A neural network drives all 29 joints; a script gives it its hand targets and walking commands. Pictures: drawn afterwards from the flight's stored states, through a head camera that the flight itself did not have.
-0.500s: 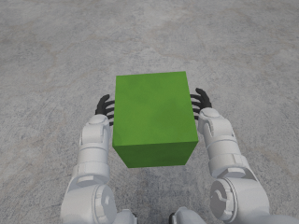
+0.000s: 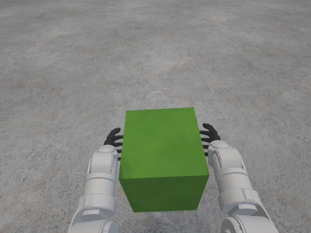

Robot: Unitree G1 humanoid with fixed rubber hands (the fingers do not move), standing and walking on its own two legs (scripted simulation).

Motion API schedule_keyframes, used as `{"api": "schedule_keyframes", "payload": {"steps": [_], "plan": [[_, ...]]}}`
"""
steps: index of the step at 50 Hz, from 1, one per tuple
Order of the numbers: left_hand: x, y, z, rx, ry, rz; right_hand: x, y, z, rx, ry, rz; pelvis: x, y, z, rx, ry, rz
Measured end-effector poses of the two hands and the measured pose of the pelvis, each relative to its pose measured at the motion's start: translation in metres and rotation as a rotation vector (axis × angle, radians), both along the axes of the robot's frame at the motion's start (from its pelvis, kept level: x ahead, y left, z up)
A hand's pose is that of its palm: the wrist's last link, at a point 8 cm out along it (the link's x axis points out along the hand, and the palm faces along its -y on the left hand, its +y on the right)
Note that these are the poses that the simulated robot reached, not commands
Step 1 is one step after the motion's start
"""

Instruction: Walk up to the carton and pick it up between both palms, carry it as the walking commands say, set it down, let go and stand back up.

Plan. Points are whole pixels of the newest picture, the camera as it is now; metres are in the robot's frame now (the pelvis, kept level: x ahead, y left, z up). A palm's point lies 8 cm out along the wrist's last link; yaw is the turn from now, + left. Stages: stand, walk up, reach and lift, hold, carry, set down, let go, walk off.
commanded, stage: reach and lift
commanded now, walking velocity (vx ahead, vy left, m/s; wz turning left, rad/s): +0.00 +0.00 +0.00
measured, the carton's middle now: (162, 161) +0.33 +0.00 -0.02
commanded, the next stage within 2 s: hold in 1.12 s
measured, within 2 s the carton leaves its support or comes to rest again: neither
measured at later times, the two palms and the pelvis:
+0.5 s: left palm (109, 152) +0.32 +0.15 +0.05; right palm (214, 146) +0.33 -0.14 +0.06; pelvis +0.00 +0.00 +0.00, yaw +0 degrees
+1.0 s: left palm (111, 151) +0.32 +0.15 +0.06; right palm (217, 149) +0.32 -0.14 +0.06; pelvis +0.00 +0.00 +0.00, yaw +0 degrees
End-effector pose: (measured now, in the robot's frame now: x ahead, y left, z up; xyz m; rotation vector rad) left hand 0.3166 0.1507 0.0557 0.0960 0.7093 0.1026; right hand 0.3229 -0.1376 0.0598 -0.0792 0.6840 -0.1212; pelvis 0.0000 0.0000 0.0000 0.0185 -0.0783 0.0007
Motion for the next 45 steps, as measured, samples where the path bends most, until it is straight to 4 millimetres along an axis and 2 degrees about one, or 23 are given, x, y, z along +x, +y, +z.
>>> {"api": "schedule_keyframes", "payload": {"steps": [45], "plan": [[0.0056, -0.0037, 0.0019, 0.003, -0.013, -0.012, 0.0009, -0.0038, -0.0008, 0.024, -0.014, -0.027, 0.0037, 0.0006, 0.0003, 0.0, 0.005, -0.001]]}}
